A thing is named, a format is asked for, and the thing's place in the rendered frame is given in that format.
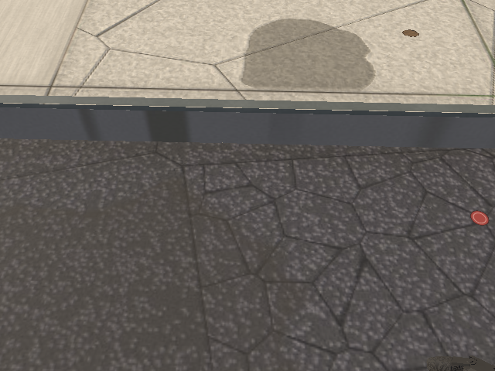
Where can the right robot hand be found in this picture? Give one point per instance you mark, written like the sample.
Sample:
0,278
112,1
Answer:
448,363

